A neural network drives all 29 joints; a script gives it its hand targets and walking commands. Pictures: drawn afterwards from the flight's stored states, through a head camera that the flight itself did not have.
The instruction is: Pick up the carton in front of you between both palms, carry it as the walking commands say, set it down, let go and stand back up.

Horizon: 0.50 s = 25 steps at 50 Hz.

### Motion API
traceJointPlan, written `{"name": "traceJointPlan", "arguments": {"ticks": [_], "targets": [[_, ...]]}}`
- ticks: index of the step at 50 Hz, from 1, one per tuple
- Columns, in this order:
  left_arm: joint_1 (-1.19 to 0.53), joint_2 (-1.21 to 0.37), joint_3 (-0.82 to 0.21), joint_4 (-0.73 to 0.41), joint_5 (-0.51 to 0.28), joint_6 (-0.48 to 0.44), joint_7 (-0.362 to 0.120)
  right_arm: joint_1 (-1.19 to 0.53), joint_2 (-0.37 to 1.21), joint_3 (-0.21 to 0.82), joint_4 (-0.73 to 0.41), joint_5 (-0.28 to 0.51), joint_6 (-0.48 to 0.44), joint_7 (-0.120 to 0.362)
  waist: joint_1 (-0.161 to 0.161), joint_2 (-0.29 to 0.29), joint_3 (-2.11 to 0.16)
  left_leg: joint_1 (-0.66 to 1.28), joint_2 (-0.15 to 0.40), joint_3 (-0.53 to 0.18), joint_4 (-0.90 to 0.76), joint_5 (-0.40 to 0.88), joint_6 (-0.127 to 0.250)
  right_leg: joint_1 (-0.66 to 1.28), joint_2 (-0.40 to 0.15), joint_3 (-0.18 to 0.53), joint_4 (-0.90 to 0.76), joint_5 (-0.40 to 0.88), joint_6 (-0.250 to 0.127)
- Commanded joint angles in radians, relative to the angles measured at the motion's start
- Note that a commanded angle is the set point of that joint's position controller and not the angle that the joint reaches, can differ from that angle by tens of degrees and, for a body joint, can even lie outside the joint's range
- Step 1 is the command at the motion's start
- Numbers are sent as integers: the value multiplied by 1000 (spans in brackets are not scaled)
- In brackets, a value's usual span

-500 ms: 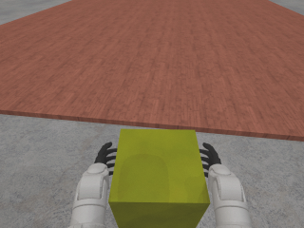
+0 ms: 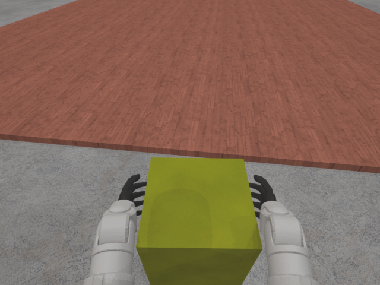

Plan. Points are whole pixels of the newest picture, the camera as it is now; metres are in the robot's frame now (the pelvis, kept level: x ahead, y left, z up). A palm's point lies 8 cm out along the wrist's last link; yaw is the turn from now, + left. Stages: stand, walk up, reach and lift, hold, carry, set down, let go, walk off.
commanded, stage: hold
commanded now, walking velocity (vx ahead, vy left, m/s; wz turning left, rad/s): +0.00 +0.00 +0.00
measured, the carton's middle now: (196, 225) +0.29 +0.00 -0.02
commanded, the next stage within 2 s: carry in 0.20 s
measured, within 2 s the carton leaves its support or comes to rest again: neither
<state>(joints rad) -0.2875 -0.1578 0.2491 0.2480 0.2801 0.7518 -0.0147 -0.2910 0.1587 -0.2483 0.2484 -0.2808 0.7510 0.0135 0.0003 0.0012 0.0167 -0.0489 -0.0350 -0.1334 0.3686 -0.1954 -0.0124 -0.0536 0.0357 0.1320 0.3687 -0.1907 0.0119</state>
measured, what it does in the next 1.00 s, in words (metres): walks ahead: left foot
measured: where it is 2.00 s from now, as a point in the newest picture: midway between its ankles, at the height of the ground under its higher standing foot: (194, 195)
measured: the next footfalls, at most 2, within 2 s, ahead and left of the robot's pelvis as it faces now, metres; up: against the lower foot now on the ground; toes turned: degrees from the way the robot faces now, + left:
left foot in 0.80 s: +0.30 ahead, +0.09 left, +0.00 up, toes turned +8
right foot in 1.26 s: +0.66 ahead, -0.11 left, +0.00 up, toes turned -12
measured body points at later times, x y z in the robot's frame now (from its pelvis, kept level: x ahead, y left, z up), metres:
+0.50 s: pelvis +0.07 +0.00 -0.02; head +0.02 +0.00 +0.43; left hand +0.36 +0.16 +0.06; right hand +0.36 -0.15 +0.06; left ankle +0.01 +0.14 -0.75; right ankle +0.02 -0.13 -0.75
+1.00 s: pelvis +0.31 +0.02 +0.00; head +0.31 +0.03 +0.45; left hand +0.60 +0.15 +0.08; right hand +0.57 -0.15 +0.08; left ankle +0.27 +0.08 -0.75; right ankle +0.24 -0.10 -0.67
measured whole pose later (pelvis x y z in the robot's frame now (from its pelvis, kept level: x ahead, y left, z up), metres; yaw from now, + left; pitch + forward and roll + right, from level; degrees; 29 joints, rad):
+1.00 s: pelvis +0.31 +0.02 +0.00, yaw -3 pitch +5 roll -1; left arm -0.17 -0.13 0.12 -0.35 0.10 1.22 0.09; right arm -0.15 0.13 -0.11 -0.36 -0.10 1.21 -0.10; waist -0.03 0.03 -0.10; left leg -0.19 0.00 0.19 0.36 -0.26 0.07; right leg -0.49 -0.06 -0.10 1.04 -0.32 -0.01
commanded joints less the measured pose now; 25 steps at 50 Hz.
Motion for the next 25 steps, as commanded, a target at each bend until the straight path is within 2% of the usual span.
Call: {"name": "traceJointPlan", "arguments": {"ticks": [1,9,10,12,13,14,17,21,22,24,25], "targets": [[-503,-899,-559,-31,-259,-26,-225,-490,907,557,-22,257,-23,225,0,0,-222,33,-59,68,-61,133,-5,48,59,-69,-58,134,6],[-467,-893,-567,-59,-265,-22,-222,-451,902,564,-47,262,-20,221,0,1,-225,44,-61,66,-62,177,-6,63,62,-64,-61,179,7],[-475,-894,-579,-69,-270,-16,-223,-470,895,572,-55,269,-17,221,1,7,-238,-70,115,40,27,61,10,-58,-117,-45,31,55,-10],[-485,-896,-603,-105,-293,-12,-219,-471,905,600,-88,286,-12,218,3,0,-233,-158,100,-4,-18,-363,27,-143,-94,-9,-8,-364,-21],[-500,-900,-626,-132,-309,-7,-215,-486,907,621,-119,303,-6,214,2,2,-210,-206,97,-10,-21,-495,32,-180,-93,0,-14,-498,-25],[-512,-900,-652,-156,-326,2,-210,-498,906,643,-148,321,1,209,1,0,-192,-229,99,-4,-7,-496,34,-203,-100,4,-9,-501,-28],[-489,-876,-725,-249,-374,47,-190,-477,885,722,-237,370,49,189,3,-7,-284,-203,103,48,65,-323,33,-188,-120,-27,36,-348,-47],[-480,-820,-789,-344,-435,164,-165,-465,827,790,-340,435,168,165,1,-19,-266,-275,132,44,103,-382,45,-231,-158,0,53,-416,-69],[-476,-806,-797,-357,-449,197,-160,-469,812,799,-358,452,202,161,1,-20,-248,-278,142,47,113,-362,47,-252,-162,-3,71,-388,-72],[-469,-796,-816,-403,-487,258,-153,-453,803,816,-388,488,262,152,-3,13,-250,-255,157,43,146,-242,56,-268,-157,-41,157,-237,-70],[-447,-803,-825,-422,-510,287,-150,-420,805,824,-404,504,288,146,-7,40,-271,-215,166,32,166,-133,66,-284,-142,-76,231,-124,-63]]}}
